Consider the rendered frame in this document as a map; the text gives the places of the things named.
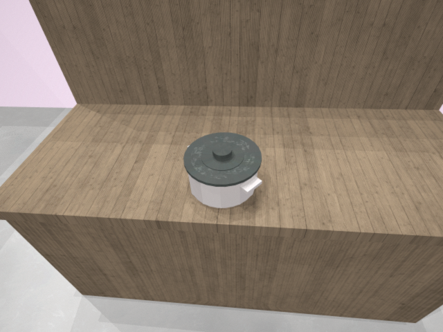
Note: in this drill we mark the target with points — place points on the knob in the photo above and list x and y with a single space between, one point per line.
222 151

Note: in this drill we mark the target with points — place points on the pot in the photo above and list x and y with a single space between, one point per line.
224 197

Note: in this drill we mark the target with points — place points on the table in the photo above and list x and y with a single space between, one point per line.
343 99

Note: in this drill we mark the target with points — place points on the lid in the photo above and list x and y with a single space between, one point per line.
242 165

